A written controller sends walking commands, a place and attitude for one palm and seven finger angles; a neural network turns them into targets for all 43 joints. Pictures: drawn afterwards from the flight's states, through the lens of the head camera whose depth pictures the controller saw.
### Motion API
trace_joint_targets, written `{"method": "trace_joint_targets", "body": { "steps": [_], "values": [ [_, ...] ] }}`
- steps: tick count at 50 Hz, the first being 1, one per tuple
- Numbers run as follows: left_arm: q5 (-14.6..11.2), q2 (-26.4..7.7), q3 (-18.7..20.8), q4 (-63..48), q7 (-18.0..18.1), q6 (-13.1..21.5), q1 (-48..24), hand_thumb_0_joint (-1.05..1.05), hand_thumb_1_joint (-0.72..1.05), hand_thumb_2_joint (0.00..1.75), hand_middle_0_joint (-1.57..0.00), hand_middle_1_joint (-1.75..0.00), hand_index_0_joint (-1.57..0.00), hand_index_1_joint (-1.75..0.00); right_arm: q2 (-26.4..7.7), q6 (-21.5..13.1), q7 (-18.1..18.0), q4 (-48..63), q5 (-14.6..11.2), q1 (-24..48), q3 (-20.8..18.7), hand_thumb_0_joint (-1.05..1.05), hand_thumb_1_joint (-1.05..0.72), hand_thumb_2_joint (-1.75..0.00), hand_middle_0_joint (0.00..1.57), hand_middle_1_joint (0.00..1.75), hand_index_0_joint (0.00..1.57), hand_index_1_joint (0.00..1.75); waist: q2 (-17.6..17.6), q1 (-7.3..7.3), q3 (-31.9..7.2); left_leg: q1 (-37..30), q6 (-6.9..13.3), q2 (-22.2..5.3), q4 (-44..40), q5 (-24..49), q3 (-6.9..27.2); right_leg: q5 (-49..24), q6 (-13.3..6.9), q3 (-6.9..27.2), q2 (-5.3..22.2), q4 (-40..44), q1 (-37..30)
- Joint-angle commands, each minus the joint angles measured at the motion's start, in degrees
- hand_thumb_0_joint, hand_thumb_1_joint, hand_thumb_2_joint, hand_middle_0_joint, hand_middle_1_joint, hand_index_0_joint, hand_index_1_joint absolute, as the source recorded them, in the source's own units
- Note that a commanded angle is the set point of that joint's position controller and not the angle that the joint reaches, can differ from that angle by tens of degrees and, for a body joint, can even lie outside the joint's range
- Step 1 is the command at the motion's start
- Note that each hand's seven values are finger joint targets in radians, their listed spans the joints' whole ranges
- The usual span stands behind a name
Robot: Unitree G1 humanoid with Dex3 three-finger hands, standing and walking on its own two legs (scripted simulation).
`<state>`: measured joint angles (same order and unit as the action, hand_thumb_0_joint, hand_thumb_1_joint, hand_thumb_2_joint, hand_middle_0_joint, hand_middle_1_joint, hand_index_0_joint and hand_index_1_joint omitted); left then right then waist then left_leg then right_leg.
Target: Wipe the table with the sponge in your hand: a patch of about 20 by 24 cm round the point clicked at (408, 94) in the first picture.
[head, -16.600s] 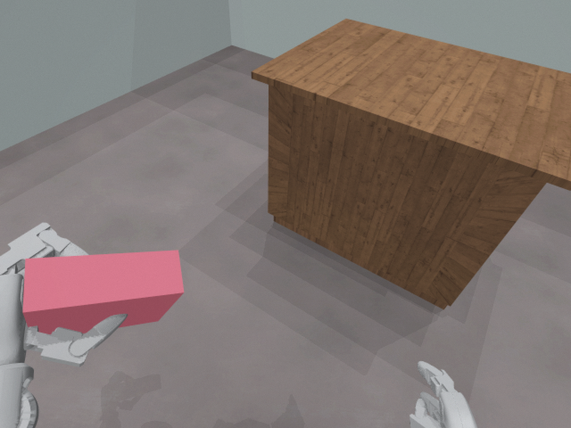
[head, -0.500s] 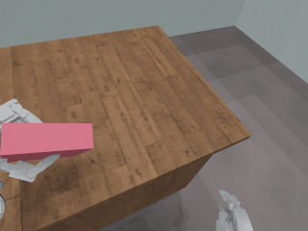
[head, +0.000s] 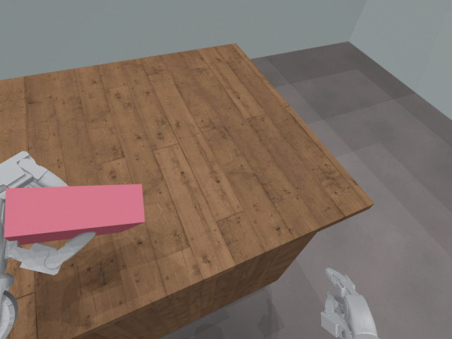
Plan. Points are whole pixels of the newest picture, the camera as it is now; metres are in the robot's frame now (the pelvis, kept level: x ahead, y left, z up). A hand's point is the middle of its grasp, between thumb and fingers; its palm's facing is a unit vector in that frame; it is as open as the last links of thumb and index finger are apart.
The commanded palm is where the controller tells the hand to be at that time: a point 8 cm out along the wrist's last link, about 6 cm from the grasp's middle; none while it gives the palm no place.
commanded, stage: look again from close up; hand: left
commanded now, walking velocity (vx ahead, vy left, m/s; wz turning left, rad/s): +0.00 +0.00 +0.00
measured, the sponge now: (96, 214) +0.24 +0.21 +0.14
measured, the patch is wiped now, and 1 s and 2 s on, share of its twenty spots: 0.00 0.00 0.00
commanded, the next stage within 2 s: shuffle to correct the standing spot in 0.20 s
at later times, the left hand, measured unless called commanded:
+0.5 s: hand (65, 223) +0.21 +0.23 +0.16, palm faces +0.35 -0.85 -0.39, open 9.0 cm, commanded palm +0.15 +0.26 +0.17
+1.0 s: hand (115, 221) +0.22 +0.17 +0.16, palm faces +0.31 -0.86 -0.40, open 9.0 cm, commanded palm +0.16 +0.21 +0.17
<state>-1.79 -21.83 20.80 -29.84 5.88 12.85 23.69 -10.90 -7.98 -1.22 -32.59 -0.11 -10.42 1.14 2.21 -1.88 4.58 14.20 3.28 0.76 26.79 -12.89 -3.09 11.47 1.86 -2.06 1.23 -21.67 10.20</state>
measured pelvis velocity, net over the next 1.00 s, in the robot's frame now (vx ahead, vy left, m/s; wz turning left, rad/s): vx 0.00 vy -0.07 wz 0.01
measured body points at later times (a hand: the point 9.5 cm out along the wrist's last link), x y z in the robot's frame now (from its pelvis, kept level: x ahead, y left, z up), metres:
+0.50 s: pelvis -0.01 -0.02 +0.00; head +0.02 +0.00 +0.45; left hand +0.19 +0.27 +0.18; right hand +0.16 -0.25 -0.07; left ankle +0.02 +0.07 -0.74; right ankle +0.00 -0.14 -0.74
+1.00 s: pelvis +0.00 -0.07 +0.00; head +0.04 -0.06 +0.45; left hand +0.20 +0.22 +0.18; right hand +0.20 -0.30 -0.07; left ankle +0.02 +0.07 -0.74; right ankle +0.00 -0.15 -0.74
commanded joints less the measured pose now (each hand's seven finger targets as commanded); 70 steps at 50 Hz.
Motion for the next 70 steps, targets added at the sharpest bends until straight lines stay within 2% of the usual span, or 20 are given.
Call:
{"method": "trace_joint_targets", "body": {
  "steps": [1, 9, 10, 11, 14, 15, 16, 20, 21, 25, 26, 34, 40, 41, 43, 46, 53, 63, 66, 70],
  "values": [
    [-0.99, -6.91, 4.45, -6.96, 1.11, 2.92, -0.97, 0.0, 0.1, 1.3, -1.2, -1.6, -1.2, -1.6, -7.74, -2.08, -1.14, 8.04, -0.29, 2.91, -3.05, 0.0, -0.9, -0.9, 0.2, 0.3, 0.2, 0.3, -4.52, 0.8, -11.35, -3.13, -2.93, -5.94, -6.35, 7.59, 5.78, -9.79, -2.59, 2.45, 1.95, 2.03, -4.18],
    [-0.88, -8.72, 4.84, -7.98, 1.21, 2.54, -4.75, 0.0, 0.1, 1.3, -1.2, -1.6, -1.2, -1.6, -8.01, -2.15, -1.73, 8.44, -0.68, 3.69, -3.38, 0.0, -0.9, -0.9, 0.2, 0.3, 0.2, 0.3, -3.69, 0.88, -9.03, -1.54, -2.04, -5.48, -7.12, 1.04, 6.01, -5.96, -2.81, 4.37, 2.62, 3.8, -3.17],
    [-0.54, -9.88, 6.05, -8.29, 1.59, 2.36, -4.82, 0.0, 0.1, 1.3, -1.2, -1.6, -1.2, -1.6, -7.77, -2.32, -1.87, 8.42, -0.91, 5.19, -3.14, 0.0, -0.9, -0.9, 0.2, 0.3, 0.2, 0.3, -4.57, 0.8, -8.82, -2.13, -2.15, -5.21, -7.28, -0.03, 5.44, -4.73, -2.76, 4.57, 2.43, 4.26, -2.04],
    [-0.91, -7.1, 3.4, -7.43, 1.11, 2.59, -4.51, 0.0, 0.1, 1.3, -1.2, -1.6, -1.2, -1.6, -7.81, -2.09, -1.77, 8.3, -0.45, 4.2, -2.83, 0.0, -0.9, -0.9, 0.2, 0.3, 0.2, 0.3, -4.57, 0.96, -8.89, -1.74, -1.87, -4.82, -7.28, -0.81, 5.27, -3.27, -2.75, 4.06, 2.09, 4.85, -2.08],
    [-0.8, -9.08, 4.82, -10.44, 1.28, 2.87, -4.58, 0.0, 0.1, 1.3, -1.2, -1.6, -1.2, -1.6, -8.0, -2.6, -1.69, 8.57, -0.61, 3.95, -3.41, 0.0, -0.9, -0.9, 0.2, 0.3, 0.2, 0.3, -6.08, 0.85, -9.89, -2.4, -1.78, -5.05, -6.47, 0.61, 5.68, -5.44, -3.15, 5.14, 2.59, 4.12, -2.88],
    [-0.51, -10.43, 6.42, -10.71, 1.67, 2.73, -4.25, 0.0, 0.1, 1.3, -1.2, -1.6, -1.2, -1.6, -7.87, -2.83, -1.72, 8.38, -0.87, 5.05, -3.26, 0.0, -0.9, -0.9, 0.2, 0.3, 0.2, 0.3, -6.66, 0.78, -9.87, -2.65, -2.06, -4.96, -6.89, 0.26, 5.46, -4.79, -3.08, 4.88, 2.27, 3.93, -2.35],
    [-1.04, -8.25, 4.56, -9.39, 1.28, 2.87, -3.17, 0.0, 0.1, 1.3, -1.2, -1.6, -1.2, -1.6, -7.64, -2.47, -1.62, 8.08, -0.42, 3.88, -2.91, 0.0, -0.9, -0.9, 0.2, 0.3, 0.2, 0.3, -6.15, 0.91, -10.25, -2.27, -1.98, -4.92, -7.67, 0.1, 5.75, -4.1, -2.82, 3.55, 1.66, 4.0, -2.92],
    [-1.24, -10.43, 6.98, -8.87, 1.36, 2.46, -2.38, 0.0, 0.1, 1.3, -1.2, -1.6, -1.2, -1.6, -7.57, -2.56, -1.61, 8.27, -0.84, 4.36, -3.21, 0.0, -0.9, -0.9, 0.2, 0.3, 0.2, 0.3, -7.1, 1.08, -9.61, -2.25, -2.45, -5.85, -9.86, 1.2, 7.62, -3.46, -2.32, 2.12, 0.82, 2.73, -3.11],
    [-1.66, -8.23, 4.97, -8.02, 0.86, 2.46, -1.54, 0.0, 0.1, 1.3, -1.2, -1.6, -1.2, -1.6, -7.5, -2.21, -1.47, 8.23, -0.57, 3.26, -3.01, 0.0, -0.9, -0.9, 0.2, 0.3, 0.2, 0.3, -6.27, 1.1, -9.23, -1.42, -2.27, -6.11, -10.57, 0.73, 8.06, -2.91, -2.15, 1.37, 0.28, 2.81, -3.15],
    [-1.69, -9.48, 6.01, -8.21, 0.83, 1.97, -1.2, 0.0, 0.1, 1.3, -1.2, -1.6, -1.2, -1.6, -7.4, -2.09, -1.31, 8.38, -0.94, 3.63, -3.19, 0.0, -0.9, -0.9, 0.2, 0.3, 0.2, 0.3, -7.04, 1.3, -9.14, -2.19, -2.53, -6.48, -11.07, 2.22, 8.94, -3.01, -2.16, 1.06, 0.46, 2.69, -3.1],
    [-2.02, -7.97, 4.42, -7.34, 0.41, 1.93, -1.0, 0.0, 0.1, 1.3, -1.2, -1.6, -1.2, -1.6, -7.46, -1.87, -1.23, 8.22, -0.57, 2.94, -2.93, 0.0, -0.9, -0.9, 0.2, 0.3, 0.2, 0.3, -6.91, 1.24, -8.73, -1.42, -2.34, -6.83, -11.59, 0.95, 9.01, -2.17, -2.04, 0.83, 0.17, 3.26, -2.92],
    [-2.2, -9.56, 5.04, -10.51, 0.29, 0.94, -4.94, 0.0, 0.1, 1.3, -1.2, -1.6, -1.2, -1.6, -7.66, -1.41, -0.97, 8.88, -0.57, 2.61, -3.89, 0.0, -0.9, -0.9, 0.2, 0.3, 0.2, 0.3, -5.86, 1.23, -11.43, -4.91, -2.22, -7.77, -6.51, 9.51, 7.43, -7.73, -2.29, 1.56, 0.81, 2.63, -3.12],
    [-2.78, -10.5, 6.56, -11.31, 0.11, -0.26, -2.98, 0.0, 0.1, 1.3, -1.2, -1.6, -1.2, -1.6, -7.29, -0.8, -0.74, 9.31, -0.87, 3.88, -4.05, 0.0, -0.9, -0.9, 0.2, 0.3, 0.2, 0.3, -7.49, 1.32, -12.42, -6.13, -2.05, -8.14, -3.41, 14.27, 6.19, -10.61, -2.5, 1.78, 0.85, 1.86, -2.16],
    [-3.16, -8.64, 4.72, -11.53, -0.31, -0.2, -2.77, 0.0, 0.1, 1.3, -1.2, -1.6, -1.2, -1.6, -7.26, -0.41, -0.67, 9.34, -0.67, 2.99, -3.85, 0.0, -0.9, -0.9, 0.2, 0.3, 0.2, 0.3, -6.89, 1.38, -12.12, -5.13, -1.96, -8.08, -3.25, 13.61, 6.16, -10.32, -2.51, 1.23, 0.62, 1.99, -2.32],
    [-3.43, -10.22, 6.48, -11.87, -0.36, -0.41, -1.86, 0.0, 0.1, 1.3, -1.2, -1.6, -1.2, -1.6, -7.59, -0.2, -0.72, 9.79, -0.67, 2.93, -4.35, 0.0, -0.9, -0.9, 0.2, 0.3, 0.2, 0.3, -6.82, 1.26, -12.41, -4.71, -1.99, -8.5, -2.0, 15.0, 6.08, -11.81, -2.66, 1.53, 1.23, 1.32, -2.79],
    [-3.84, -9.32, 6.03, -11.4, -0.6, -0.85, 0.56, 0.0, 0.1, 1.3, -1.2, -1.6, -1.2, -1.6, -7.42, 0.3, -0.78, 9.77, -0.74, 3.0, -4.18, 0.0, -0.9, -0.9, 0.2, 0.3, 0.2, 0.3, -6.08, 1.44, -12.26, -4.01, -1.87, -8.16, -0.67, 13.03, 5.21, -11.99, -2.94, 1.98, 1.51, 1.61, -2.02],
    [-4.72, -11.39, 7.96, -12.1, -0.44, -1.57, 0.77, 0.0, 0.1, 1.3, -1.2, -1.6, -1.2, -1.6, -7.85, 0.87, -1.39, 9.88, -0.91, 2.94, -4.89, 0.0, -0.9, -0.9, 0.2, 0.3, 0.2, 0.3, -2.34, 1.8, -12.29, -2.73, -2.18, -6.55, 4.55, 8.03, 3.16, -13.55, -3.94, 4.78, 4.37, 1.4, 0.27],
    [-4.61, -12.04, 8.19, -13.68, -0.09, -1.3, 0.14, 0.0, 0.1, 1.3, -1.2, -1.6, -1.2, -1.6, -8.11, 0.89, -1.7, 9.37, -0.79, 2.98, -5.04, 0.0, -0.9, -0.9, 0.2, 0.3, 0.2, 0.3, -4.26, 1.79, -10.88, -1.83, -1.36, -8.05, 4.0, 9.05, 4.51, -11.18, -2.39, 4.27, 3.53, -0.43, 1.31],
    [-4.61, -10.53, 6.95, -13.41, -0.08, -1.23, 1.05, 0.0, 0.1, 1.3, -1.2, -1.6, -1.2, -1.6, -7.87, 1.1, -1.54, 9.01, -0.78, 2.78, -4.51, 0.0, -0.9, -0.9, 0.2, 0.3, 0.2, 0.3, -5.06, 2.02, -10.62, -0.89, -1.08, -8.26, 3.07, 6.88, 5.28, -8.02, -3.0, 3.53, 3.08, -0.39, 1.5],
    [-4.62, -12.09, 8.9, -12.59, 0.04, -1.66, 3.04, 0.0, 0.1, 1.3, -1.2, -1.6, -1.2, -1.6, -7.8, 1.2, -1.39, 9.09, -1.13, 2.98, -4.71, 0.0, -0.9, -0.9, 0.2, 0.3, 0.2, 0.3, -3.83, 2.03, -10.34, -0.6, -1.4, -7.66, 4.15, 4.72, 4.81, -7.49, -3.57, 4.83, 3.98, 0.25, 1.89]
  ]
}}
